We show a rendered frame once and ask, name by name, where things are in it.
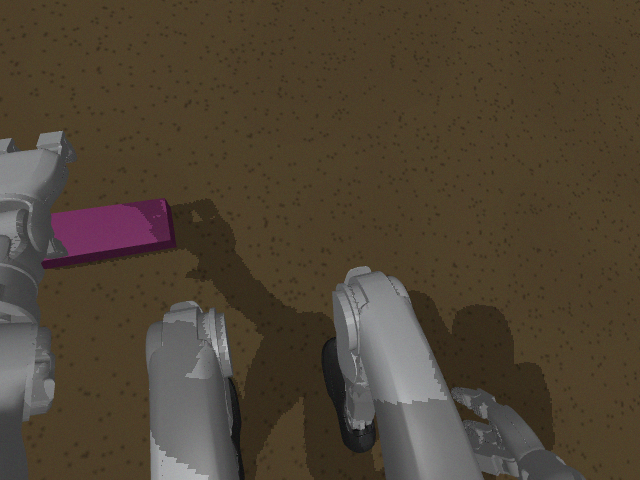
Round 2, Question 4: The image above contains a left robot hand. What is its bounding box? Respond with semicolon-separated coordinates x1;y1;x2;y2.
0;131;77;259

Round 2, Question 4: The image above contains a right robot hand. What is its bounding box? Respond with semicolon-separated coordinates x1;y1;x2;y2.
451;387;546;480

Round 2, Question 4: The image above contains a right robot arm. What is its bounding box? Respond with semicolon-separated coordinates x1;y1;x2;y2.
518;450;586;480

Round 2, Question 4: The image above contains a left robot arm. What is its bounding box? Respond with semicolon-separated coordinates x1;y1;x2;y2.
0;194;55;480

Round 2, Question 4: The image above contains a left robot foot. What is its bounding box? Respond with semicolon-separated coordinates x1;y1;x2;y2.
228;377;245;480

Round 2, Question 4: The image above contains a carton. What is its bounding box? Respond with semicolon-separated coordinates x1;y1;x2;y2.
41;198;177;269

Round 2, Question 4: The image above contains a right robot foot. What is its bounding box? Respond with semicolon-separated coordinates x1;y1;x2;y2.
321;337;376;453

